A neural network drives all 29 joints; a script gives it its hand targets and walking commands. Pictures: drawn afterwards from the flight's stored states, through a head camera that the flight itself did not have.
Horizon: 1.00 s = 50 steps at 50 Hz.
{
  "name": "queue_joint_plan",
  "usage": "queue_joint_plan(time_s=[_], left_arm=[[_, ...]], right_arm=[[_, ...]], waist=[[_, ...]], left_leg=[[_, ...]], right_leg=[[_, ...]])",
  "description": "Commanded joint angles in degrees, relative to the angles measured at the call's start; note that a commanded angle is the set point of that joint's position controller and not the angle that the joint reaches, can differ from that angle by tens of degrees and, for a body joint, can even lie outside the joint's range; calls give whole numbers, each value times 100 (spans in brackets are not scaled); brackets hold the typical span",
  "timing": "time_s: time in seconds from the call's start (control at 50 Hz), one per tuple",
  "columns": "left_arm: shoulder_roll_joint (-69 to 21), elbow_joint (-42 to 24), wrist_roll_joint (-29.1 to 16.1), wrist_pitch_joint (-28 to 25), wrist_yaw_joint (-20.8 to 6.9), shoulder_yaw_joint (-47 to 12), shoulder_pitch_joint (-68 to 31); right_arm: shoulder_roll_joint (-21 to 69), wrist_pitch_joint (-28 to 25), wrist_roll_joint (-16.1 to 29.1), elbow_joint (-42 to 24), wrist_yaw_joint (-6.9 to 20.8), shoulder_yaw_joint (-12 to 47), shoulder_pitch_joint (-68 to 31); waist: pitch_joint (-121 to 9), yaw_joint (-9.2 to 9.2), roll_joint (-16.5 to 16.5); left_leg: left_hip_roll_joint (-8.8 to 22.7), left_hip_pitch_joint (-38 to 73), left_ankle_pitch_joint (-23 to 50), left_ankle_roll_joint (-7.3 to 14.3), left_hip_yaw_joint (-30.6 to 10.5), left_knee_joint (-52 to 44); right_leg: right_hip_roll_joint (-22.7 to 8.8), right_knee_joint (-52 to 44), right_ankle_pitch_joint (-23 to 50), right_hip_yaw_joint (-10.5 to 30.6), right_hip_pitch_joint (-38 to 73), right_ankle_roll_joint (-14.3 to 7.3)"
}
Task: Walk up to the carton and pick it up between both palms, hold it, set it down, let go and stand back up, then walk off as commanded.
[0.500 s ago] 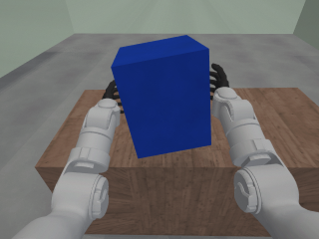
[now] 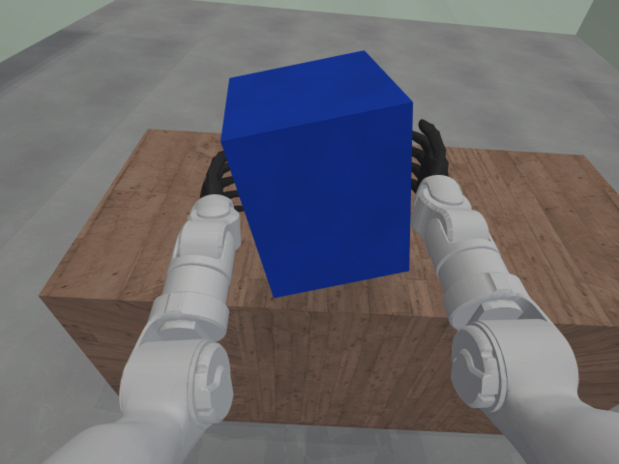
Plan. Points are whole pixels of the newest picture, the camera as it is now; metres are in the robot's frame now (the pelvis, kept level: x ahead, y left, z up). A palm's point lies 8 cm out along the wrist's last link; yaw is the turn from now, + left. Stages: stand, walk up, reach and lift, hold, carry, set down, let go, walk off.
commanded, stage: set down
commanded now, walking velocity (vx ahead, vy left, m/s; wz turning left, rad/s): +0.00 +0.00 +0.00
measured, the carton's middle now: (319, 174) +0.47 +0.02 +0.15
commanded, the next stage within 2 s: none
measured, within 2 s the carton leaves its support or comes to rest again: neither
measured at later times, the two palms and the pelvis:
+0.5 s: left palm (235, 210) +0.42 +0.14 +0.13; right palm (436, 211) +0.43 -0.15 +0.13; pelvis +0.02 -0.01 +0.00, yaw +0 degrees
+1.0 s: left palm (244, 227) +0.43 +0.13 +0.08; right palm (434, 203) +0.45 -0.15 +0.13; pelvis +0.03 -0.01 +0.00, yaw +0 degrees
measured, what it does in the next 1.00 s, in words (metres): stands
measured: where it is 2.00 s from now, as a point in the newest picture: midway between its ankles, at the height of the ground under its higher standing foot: outside the picture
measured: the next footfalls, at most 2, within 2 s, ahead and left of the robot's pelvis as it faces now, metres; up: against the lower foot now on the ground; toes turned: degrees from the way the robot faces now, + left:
none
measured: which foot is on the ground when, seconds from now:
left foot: down 0.00-1.00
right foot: down 0.00-1.00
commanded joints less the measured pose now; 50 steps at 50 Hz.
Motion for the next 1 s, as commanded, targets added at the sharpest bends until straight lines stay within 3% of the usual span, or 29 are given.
queue_joint_plan(time_s=[0.0, 0.02, 0.04, 0.1, 0.12, 0.16, 0.2, 0.24, 0.3, 0.36, 0.4, 0.42, 0.44, 0.46, 0.48, 0.54, 0.56, 0.6, 0.64, 0.7, 0.72, 0.74, 0.76, 0.8, 0.84, 0.86, 0.88, 0.94, 0.98], left_arm=[[-4155, -2263, -627, -981, -756, -2695, -5156], [-4244, -2012, -598, -895, -791, -2739, -5059], [-4194, -2029, -583, -905, -839, -2667, -4760], [-4266, -2499, -773, -980, -842, -2818, -4969], [-4262, -2314, -755, -913, -881, -2729, -4736], [-4438, -2712, -827, -1004, -897, -3055, -4566], [-4428, -2837, -997, -1156, -914, -3044, -4858], [-4517, -3184, -1136, -1287, -901, -3235, -5001], [-4515, -3039, -1208, -1472, -889, -3082, -5138], [-4288, -2594, -1130, -1513, -926, -2858, -5024], [-4288, -2304, -1006, -1548, -966, -2505, -5174], [-4350, -2162, -1084, -1546, -963, -2623, -5258], [-4193, -2044, -966, -1569, -976, -2411, -5272], [-4066, -1758, -823, -1569, -996, -2066, -5218], [-4151, -1755, -838, -1625, -995, -2168, -5425], [-3910, -1239, -529, -1588, -1020, -1663, -5340], [-3705, -938, -289, -1488, -1042, -1290, -5157], [-3584, -762, -95, -1517, -1074, -1057, -5352], [-3195, -283, 167, -1508, -1122, -436, -5240], [-3125, -266, 254, -1664, -1061, -261, -5385], [-3173, -754, 213, -1782, -993, -465, -5671], [-3209, -620, 212, -1785, -990, -631, -5519], [-3165, -672, 164, -1927, -930, -612, -5768], [-3544, -1080, 64, -2120, -804, -1184, -5787], [-3760, -1175, -105, -2293, -707, -1491, -5896], [-4048, -1642, -281, -2431, -639, -1952, -5974], [-4009, -1823, -215, -2522, -553, -1990, -5928], [-4277, -1319, -230, -2583, -547, -2209, -5460], [-4256, -1031, -249, -2610, -549, -2138, -5119]], right_arm=[[3872, -353, 369, -1395, 1030, 2194, -4230], [3764, -364, 334, -1423, 976, 2103, -4431], [3867, -406, 445, -1753, 950, 2349, -4511], [4134, -470, 635, -2099, 849, 2708, -4479], [4139, -482, 745, -2347, 794, 2866, -4716], [4228, -606, 750, -2988, 705, 3081, -4690], [4536, -580, 935, -3239, 647, 3301, -4819], [4664, -669, 947, -3556, 653, 3545, -4830], [4657, -737, 908, -3580, 690, 3532, -4997], [4534, -691, 736, -3319, 654, 3256, -4728], [4513, -704, 638, -3002, 734, 3205, -4997], [4393, -736, 571, -2977, 774, 3034, -5178], [4415, -707, 528, -2500, 763, 2902, -4906], [4375, -709, 486, -2253, 827, 2844, -5004], [4401, -817, 397, -2334, 843, 2767, -5205], [4164, -786, 208, -1550, 970, 2337, -4993], [3967, -704, 110, -930, 1019, 2038, -4730], [3985, -719, -131, -656, 1123, 1734, -4738], [3724, -673, -451, -72, 1261, 1285, -4601], [3638, -757, -808, 276, 1433, 813, -4476], [3679, -802, -810, 356, 1476, 810, -4329], [3615, -825, -986, 538, 1520, 665, -4076], [3671, -889, -1011, 746, 1567, 543, -4098], [3760, -1082, -1159, 482, 1633, 612, -3977], [3911, -1265, -1113, 454, 1629, 764, -3818], [3995, -1407, -1046, 169, 1639, 956, -3914], [3973, -1453, -1046, 393, 1641, 898, -3678], [3864, -1666, -978, -62, 1596, 1106, -3712], [3862, -1746, -926, -157, 1541, 1317, -3739]], waist=[[-4465, 26, 1175], [-4398, -50, 1125], [-4479, 124, 980], [-4803, 79, 892], [-4816, 176, 720], [-5237, 38, 724], [-5291, 86, 407], [-5331, 57, 397], [-5661, 268, 331], [-5332, 124, 42], [-5010, 337, 51], [-5044, 259, 30], [-4675, 261, -63], [-4439, 454, -57], [-4626, 376, -41], [-3928, 532, 18], [-3065, 477, 10], [-2926, 623, 150], [-2223, 800, 29], [-2488, 745, 128], [-2703, 664, 288], [-2792, 464, 385], [-2930, 478, 495], [-3776, 319, 739], [-4214, 313, 901], [-4874, 263, 1062], [-5038, 206, 1202], [-5159, 194, 1078], [-4986, 304, 899]], left_leg=[[82, 4555, 2248, -431, -171, -213], [47, 4437, 2228, -421, -165, -207], [29, 4432, 2580, -373, -163, -152], [5, 4435, 3153, -364, -190, -5], [-13, 4280, 3249, -308, -187, 32], [-48, 4465, 3738, -330, -273, 156], [-74, 4213, 3628, -259, -279, 189], [-126, 3972, 3831, -277, -312, 227], [-122, 3968, 3489, -236, -241, 215], [-126, 3706, 2920, -139, -246, 90], [-109, 3518, 2439, -107, -170, -86], [-98, 3610, 2420, -159, -203, -76], [-54, 3553, 2114, -77, -170, -172], [-44, 3342, 1765, -20, -100, -278], [-31, 3312, 1830, -43, -128, -274], [10, 3334, 1609, -50, -32, -411], [28, 3185, 1250, -32, -2, -521], [83, 3144, 843, -31, 74, -677], [92, 2867, 53, 55, 106, -903], [107, 2828, -198, 7, 169, -1014], [107, 3045, 194, -78, 146, -933], [110, 3181, 394, -139, 175, -931], [108, 3254, 427, -162, 131, -881], [99, 3778, 1431, -351, 92, -667], [93, 3814, 2077, -419, 119, -432], [154, 4390, 2750, -573, 76, -262], [175, 4554, 3077, -632, 86, -120], [192, 4611, 3419, -614, 35, 41], [198, 4311, 3370, -553, 52, 48]], right_leg=[[347, -1151, 1337, -444, 603, 12], [326, -1173, 1399, -460, 632, 28], [357, -1151, 1776, -431, 843, 92], [335, -925, 2804, -380, 1256, 169], [330, -918, 3107, -337, 1412, 176], [331, -777, 3779, -340, 1441, 261], [359, -725, 4013, -276, 1581, 331], [357, -528, 4559, -234, 1692, 385], [357, -646, 4087, -203, 1481, 353], [282, -696, 4094, -178, 1659, 414], [254, -704, 3576, -164, 1613, 410], [272, -742, 3329, -242, 1472, 385], [263, -841, 2938, -237, 1361, 396], [201, -882, 2686, -192, 1409, 403], [227, -818, 2765, -230, 1309, 372], [194, -975, 1953, -268, 1039, 336], [176, -983, 1726, -280, 1098, 333], [145, -1013, 1099, -320, 893, 274], [78, -1129, 199, -288, 859, 222], [52, -1142, 57, -341, 687, 183], [83, -1057, 444, -346, 760, 185], [130, -1055, 666, -518, 648, 182], [132, -1013, 651, -482, 534, 143], [220, -930, 1272, -543, 384, 137], [194, -895, 1756, -472, 426, 134], [291, -877, 1930, -549, 99, 85], [334, -907, 2026, -528, -51, 55], [335, -947, 2289, -512, -220, 18], [340, -927, 2625, -478, 77, 32]])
